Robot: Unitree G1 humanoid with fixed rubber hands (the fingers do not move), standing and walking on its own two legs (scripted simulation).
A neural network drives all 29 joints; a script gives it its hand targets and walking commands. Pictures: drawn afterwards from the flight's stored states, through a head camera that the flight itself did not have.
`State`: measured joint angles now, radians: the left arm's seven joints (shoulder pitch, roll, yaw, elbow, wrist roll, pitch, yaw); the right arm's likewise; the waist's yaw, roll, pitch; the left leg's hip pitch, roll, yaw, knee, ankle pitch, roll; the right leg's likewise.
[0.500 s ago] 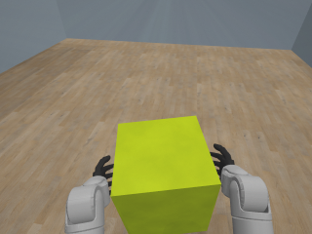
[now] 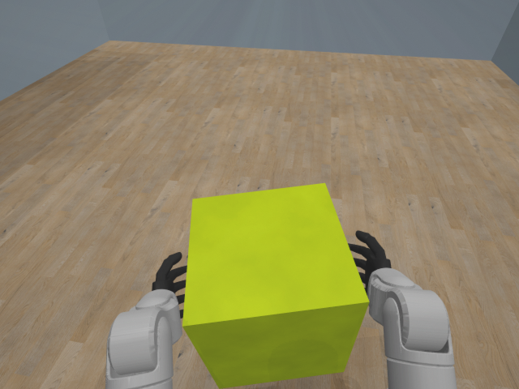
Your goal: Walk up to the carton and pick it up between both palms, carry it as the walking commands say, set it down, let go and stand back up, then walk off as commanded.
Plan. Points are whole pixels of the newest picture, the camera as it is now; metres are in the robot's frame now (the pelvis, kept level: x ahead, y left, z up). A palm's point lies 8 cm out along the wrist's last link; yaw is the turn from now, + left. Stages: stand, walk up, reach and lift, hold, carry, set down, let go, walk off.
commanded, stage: carry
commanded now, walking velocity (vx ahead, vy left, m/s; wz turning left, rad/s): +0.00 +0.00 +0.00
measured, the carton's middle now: (270, 288) +0.30 +0.01 +0.03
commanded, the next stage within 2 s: none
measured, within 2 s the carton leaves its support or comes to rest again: neither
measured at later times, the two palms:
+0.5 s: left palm (148, 332) +0.21 +0.17 +0.08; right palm (375, 301) +0.24 -0.13 +0.09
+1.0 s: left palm (146, 316) +0.22 +0.18 +0.09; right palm (369, 288) +0.26 -0.12 +0.10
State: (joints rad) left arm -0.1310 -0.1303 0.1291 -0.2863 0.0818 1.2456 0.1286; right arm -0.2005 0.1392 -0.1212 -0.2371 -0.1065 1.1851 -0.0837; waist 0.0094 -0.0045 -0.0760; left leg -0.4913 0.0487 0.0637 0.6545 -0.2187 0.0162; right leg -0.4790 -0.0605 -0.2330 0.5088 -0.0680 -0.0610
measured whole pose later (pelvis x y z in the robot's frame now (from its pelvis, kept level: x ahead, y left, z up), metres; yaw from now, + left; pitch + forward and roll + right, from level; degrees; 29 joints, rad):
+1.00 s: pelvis -0.02 +0.01 +0.01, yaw +3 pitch +3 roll -1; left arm -0.12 -0.13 0.12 -0.29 0.07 1.24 0.13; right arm -0.16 0.13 -0.10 -0.27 -0.12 1.19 -0.08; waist 0.01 0.03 -0.13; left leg -0.48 0.06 0.11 0.47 -0.04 0.03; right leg -0.37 -0.02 -0.12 0.57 -0.25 -0.02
